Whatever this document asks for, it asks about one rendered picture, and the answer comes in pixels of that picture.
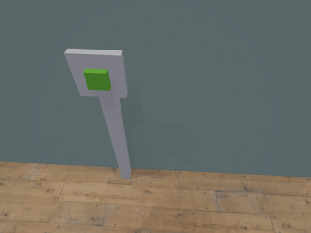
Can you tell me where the panel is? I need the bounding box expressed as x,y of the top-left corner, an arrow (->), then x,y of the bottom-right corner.
64,48 -> 132,179

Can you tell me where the button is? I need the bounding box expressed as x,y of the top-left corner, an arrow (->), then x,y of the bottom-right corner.
83,68 -> 111,91

